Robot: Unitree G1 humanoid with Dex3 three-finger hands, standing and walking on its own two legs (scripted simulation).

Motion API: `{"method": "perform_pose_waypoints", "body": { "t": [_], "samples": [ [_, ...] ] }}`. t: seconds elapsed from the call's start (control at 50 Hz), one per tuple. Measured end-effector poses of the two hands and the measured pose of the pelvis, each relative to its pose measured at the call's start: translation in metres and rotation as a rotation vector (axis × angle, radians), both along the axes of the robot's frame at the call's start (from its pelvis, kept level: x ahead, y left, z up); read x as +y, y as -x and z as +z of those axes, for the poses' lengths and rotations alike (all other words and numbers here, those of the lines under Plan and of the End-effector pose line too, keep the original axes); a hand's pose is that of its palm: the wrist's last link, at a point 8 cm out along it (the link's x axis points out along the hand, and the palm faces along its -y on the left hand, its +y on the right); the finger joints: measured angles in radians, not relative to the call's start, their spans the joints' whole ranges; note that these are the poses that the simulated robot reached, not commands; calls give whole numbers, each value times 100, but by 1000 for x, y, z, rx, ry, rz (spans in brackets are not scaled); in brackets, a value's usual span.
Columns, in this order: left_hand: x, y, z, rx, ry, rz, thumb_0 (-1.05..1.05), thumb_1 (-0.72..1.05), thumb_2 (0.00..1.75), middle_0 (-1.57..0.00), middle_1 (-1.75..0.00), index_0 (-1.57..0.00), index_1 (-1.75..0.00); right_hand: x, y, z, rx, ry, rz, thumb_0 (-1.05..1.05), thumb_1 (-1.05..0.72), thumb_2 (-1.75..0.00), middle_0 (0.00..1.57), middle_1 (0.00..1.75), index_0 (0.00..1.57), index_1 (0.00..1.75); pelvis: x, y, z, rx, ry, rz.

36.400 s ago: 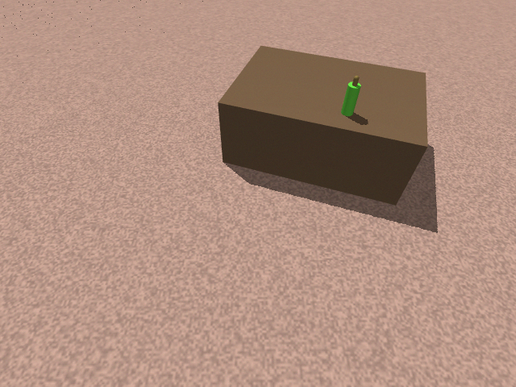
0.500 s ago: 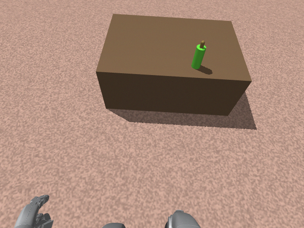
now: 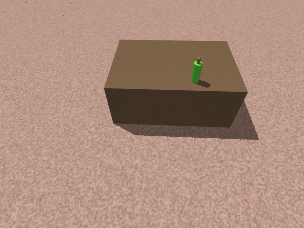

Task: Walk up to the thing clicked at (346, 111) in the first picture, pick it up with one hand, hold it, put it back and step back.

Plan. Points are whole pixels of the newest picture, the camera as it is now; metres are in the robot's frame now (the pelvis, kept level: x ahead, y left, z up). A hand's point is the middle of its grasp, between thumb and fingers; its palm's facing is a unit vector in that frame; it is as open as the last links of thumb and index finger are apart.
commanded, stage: step back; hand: right
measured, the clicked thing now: (196, 69) +1.12 -0.24 -0.28
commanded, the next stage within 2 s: stand in 0.66 s
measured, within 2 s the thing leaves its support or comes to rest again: neither
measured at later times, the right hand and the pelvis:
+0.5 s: hand out of the picture +0.12 -0.24 -0.14, palm faces -0.02 +0.94 -0.34, open 7.4 cm; pelvis +0.04 +0.01 +0.01, yaw +0 degrees
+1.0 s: hand out of the picture +0.12 -0.24 -0.14, palm faces -0.02 +0.95 -0.32, open 7.4 cm; pelvis +0.03 +0.01 +0.02, yaw -1 degrees
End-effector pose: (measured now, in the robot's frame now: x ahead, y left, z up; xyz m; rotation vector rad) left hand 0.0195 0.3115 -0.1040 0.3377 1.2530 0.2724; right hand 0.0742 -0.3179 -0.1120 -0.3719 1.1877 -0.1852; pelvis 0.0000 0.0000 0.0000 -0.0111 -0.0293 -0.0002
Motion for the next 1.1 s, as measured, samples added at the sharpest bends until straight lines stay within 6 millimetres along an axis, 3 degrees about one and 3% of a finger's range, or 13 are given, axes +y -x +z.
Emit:
{"method": "perform_pose_waypoints", "body": {
  "t": [0.08,0.18,0.42,0.54,0.64,0.84,1.1],
  "samples": [
    [15,-13,-4,-7,-6,1,1,90,89,-20,-30,-21,-30,20,3,-2,8,-15,-7,1,-90,-90,20,30,20,30,10,-1,-1,-15,-32,-6],
    [19,-40,-3,-32,2,-41,1,90,90,-20,-30,-21,-30,36,1,1,-13,-49,-24,1,-90,-90,20,30,20,30,10,-6,3,-11,-11,-25],
    [-1,-94,-1,-92,40,-60,1,90,90,-20,-30,-21,-30,34,-31,1,-15,-50,-41,1,-90,-90,20,30,20,30,11,-32,6,2,-2,-9],
    [1,-122,-3,-123,52,-59,1,90,89,-20,-30,-21,-30,35,-47,7,-3,-26,-32,1,-90,-90,20,30,20,30,13,-39,8,10,-3,-2],
    [3,-133,-3,-138,49,-59,1,90,89,-20,-30,-21,-30,35,-58,11,-23,-13,-31,1,-90,-90,20,30,20,30,14,-40,8,10,-4,0],
    [-5,-116,2,-89,62,-66,1,90,90,-20,-30,-21,-30,39,-63,16,-64,-38,-24,1,-90,-90,20,30,20,30,13,-34,15,-9,-5,-10],
    [-12,-69,4,2,58,-45,1,90,90,-20,-30,-21,-30,30,-27,9,16,-61,-41,1,-90,-90,20,30,20,30,4,-22,20,-10,-10,-9]
  ]
}}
